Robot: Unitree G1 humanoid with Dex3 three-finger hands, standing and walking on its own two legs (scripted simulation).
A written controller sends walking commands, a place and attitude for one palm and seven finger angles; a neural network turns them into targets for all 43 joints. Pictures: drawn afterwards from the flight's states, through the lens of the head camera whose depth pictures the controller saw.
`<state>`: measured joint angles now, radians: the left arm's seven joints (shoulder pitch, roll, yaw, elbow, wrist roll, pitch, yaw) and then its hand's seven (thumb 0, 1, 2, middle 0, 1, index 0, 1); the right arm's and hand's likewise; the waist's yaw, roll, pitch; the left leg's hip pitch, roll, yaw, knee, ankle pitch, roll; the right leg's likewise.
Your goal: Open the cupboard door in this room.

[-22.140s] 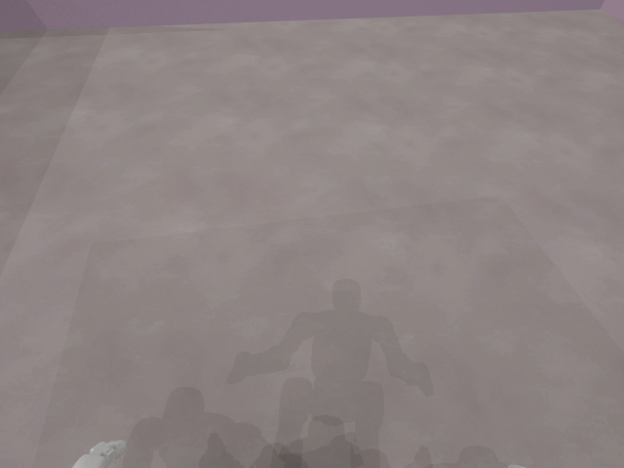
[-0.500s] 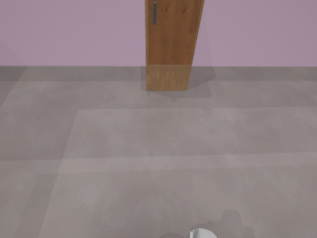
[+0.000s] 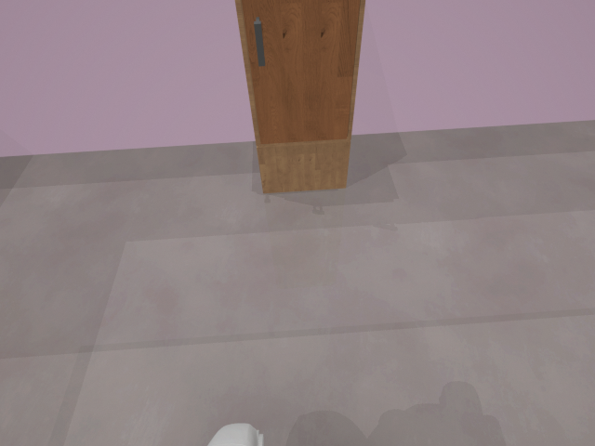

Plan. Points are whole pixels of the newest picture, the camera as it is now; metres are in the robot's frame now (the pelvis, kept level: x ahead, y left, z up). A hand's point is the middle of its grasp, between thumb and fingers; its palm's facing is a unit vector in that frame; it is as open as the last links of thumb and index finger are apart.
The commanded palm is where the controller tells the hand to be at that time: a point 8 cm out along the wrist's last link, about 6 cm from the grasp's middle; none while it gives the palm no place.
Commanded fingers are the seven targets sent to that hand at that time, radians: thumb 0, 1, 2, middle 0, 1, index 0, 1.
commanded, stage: stand and wait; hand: left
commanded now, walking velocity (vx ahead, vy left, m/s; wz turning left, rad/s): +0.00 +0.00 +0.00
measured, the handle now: (259, 41) +1.24 +0.18 -0.03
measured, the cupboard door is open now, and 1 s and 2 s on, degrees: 0 0 0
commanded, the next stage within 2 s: look at it before walking up in 1.20 s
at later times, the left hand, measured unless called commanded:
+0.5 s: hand out of the picture +0.09 +0.20 -0.18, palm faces +0.05 -0.99 -0.16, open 7.4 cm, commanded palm none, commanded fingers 0.00 0.90 0.90 -0.20 -0.30 -0.20 -0.30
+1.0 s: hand out of the picture +0.10 +0.17 -0.17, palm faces +0.01 -0.99 -0.17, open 7.4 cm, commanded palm none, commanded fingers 0.00 0.90 0.90 -0.20 -0.30 -0.20 -0.30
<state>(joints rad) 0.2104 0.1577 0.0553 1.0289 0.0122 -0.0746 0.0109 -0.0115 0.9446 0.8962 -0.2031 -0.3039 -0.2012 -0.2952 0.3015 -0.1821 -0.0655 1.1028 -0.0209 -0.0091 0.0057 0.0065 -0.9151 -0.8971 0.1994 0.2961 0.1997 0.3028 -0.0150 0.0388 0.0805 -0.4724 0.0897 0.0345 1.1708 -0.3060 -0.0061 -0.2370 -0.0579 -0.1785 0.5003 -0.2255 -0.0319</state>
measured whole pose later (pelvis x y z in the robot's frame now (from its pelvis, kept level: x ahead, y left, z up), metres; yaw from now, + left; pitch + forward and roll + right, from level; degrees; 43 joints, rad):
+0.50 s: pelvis +0.09 +0.04 +0.00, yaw -1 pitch -3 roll +1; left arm 0.27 0.13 0.01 1.15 0.02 -0.01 0.02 0.01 0.91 0.90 -0.20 -0.30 -0.20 -0.29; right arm 0.11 -0.13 -0.04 1.08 0.00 -0.02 -0.03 -0.02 -0.94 -0.90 0.20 0.30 0.20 0.30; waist 0.03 -0.02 0.03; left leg -0.24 0.01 0.16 0.48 -0.19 0.04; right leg -0.19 -0.09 -0.07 0.53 -0.28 0.04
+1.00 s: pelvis +0.12 +0.02 +0.01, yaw -1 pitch -1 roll +0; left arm 0.30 0.12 -0.01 1.15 0.00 -0.02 0.04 0.01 0.90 0.90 -0.20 -0.30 -0.20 -0.29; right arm 0.33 -0.11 -0.01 1.20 -0.01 0.00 -0.02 0.00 -0.92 -0.90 0.20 0.30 0.20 0.30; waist -0.01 0.00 0.05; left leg -0.18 0.05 0.13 0.39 -0.18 -0.01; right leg -0.11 -0.04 -0.10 0.40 -0.27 0.00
